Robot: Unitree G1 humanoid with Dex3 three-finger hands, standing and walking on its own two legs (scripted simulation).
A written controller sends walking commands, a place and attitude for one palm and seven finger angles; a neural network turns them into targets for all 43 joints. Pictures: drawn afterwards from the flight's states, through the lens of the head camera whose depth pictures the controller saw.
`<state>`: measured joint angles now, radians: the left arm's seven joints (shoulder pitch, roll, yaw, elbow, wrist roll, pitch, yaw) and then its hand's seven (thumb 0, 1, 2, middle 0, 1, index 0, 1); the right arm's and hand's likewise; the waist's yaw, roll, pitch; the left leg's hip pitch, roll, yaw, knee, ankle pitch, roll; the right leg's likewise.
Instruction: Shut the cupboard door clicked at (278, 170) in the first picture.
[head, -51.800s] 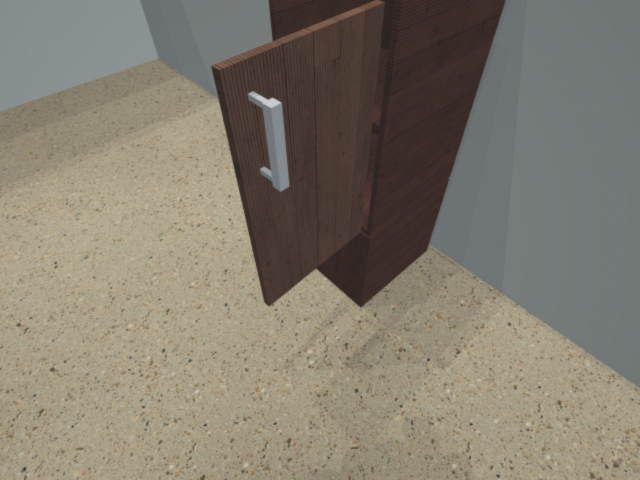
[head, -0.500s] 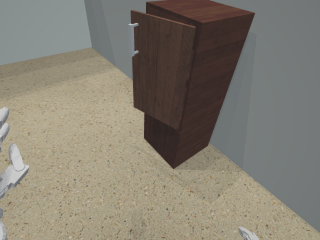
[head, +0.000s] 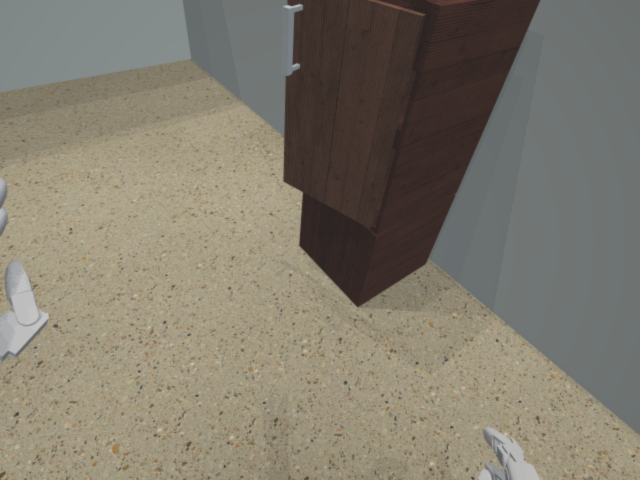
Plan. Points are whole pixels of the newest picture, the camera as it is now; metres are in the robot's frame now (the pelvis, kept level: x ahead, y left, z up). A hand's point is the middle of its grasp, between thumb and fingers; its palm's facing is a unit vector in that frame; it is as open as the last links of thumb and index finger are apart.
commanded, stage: stop stepping back and stand still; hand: left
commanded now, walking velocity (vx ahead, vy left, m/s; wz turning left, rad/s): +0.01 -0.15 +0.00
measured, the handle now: (292, 40) +1.05 +0.11 +0.13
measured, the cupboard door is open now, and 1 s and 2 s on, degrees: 16 16 16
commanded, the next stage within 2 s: let the arm hang, fingers relaxed in 1.26 s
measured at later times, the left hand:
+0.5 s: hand (46, 279) +0.25 +0.28 +0.17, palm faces +0.42 -0.79 -0.45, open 7.5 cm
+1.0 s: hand (26, 298) +0.23 +0.29 +0.17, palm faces +0.44 -0.79 -0.43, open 7.5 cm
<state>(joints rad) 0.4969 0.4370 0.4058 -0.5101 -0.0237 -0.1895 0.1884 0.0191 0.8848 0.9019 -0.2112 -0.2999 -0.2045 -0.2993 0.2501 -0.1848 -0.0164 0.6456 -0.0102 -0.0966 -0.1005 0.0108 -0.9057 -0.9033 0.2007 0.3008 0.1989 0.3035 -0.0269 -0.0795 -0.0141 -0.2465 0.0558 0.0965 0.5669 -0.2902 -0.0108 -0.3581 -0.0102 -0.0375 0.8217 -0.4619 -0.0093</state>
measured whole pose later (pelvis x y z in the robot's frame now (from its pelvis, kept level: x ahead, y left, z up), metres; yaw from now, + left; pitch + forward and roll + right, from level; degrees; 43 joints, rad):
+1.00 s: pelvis +0.03 +0.02 +0.01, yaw -2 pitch +0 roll -1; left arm 0.54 0.37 0.39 -0.43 -0.03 -0.19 0.17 0.02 0.88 0.90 -0.21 -0.30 -0.21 -0.30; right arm 0.26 -0.19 0.02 0.62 0.01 -0.05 -0.07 0.01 -0.90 -0.90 0.20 0.30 0.20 0.30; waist 0.01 0.02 -0.02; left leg -0.23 0.00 0.08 0.50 -0.28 0.04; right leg -0.25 0.00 -0.07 0.45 -0.20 -0.01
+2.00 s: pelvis +0.01 +0.02 +0.01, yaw -1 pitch -2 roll +0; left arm 0.28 0.25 0.02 1.09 0.02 0.01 0.01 0.01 0.92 0.90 -0.20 -0.30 -0.20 -0.30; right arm 0.29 -0.24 -0.01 1.06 -0.02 0.02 -0.01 0.00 -0.91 -0.90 0.20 0.30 0.20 0.30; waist 0.00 0.03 0.03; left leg -0.20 0.00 0.07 0.44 -0.22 0.03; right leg -0.23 -0.01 -0.08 0.41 -0.16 -0.03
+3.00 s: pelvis +0.05 +0.00 +0.02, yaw -1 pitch -1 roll +0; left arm 0.17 0.28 0.01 1.14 0.02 -0.02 0.00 0.01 0.90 0.90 -0.20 -0.30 -0.20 -0.30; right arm 0.15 -0.29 0.00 1.12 -0.02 0.00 -0.01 0.00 -0.91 -0.90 0.20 0.30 0.20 0.30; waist 0.00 0.02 0.02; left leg -0.08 0.00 0.06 0.31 -0.20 0.01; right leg -0.12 0.01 -0.08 0.31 -0.17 -0.04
